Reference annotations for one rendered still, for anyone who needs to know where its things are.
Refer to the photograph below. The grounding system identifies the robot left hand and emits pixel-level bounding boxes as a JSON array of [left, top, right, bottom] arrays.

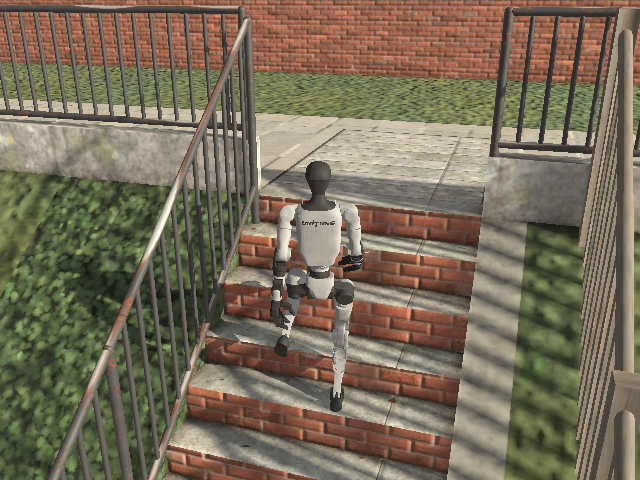
[[270, 300, 295, 330]]

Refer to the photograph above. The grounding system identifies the left robot shin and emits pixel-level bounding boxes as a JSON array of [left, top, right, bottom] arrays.
[[282, 295, 301, 338]]

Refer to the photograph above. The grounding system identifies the right robot upper arm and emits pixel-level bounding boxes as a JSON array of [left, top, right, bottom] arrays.
[[340, 203, 362, 256]]

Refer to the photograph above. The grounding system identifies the robot right hand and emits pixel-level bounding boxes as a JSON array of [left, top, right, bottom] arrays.
[[338, 255, 361, 272]]

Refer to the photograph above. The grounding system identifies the right robot forearm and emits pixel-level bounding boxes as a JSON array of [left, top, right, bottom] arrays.
[[350, 241, 364, 265]]

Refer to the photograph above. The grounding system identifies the left robot forearm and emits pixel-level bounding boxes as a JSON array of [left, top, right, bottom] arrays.
[[270, 247, 287, 301]]

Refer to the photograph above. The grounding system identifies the robot right foot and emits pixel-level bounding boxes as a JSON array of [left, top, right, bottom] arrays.
[[330, 386, 344, 412]]

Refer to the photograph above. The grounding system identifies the left robot upper arm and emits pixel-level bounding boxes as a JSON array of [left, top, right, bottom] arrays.
[[276, 204, 298, 262]]

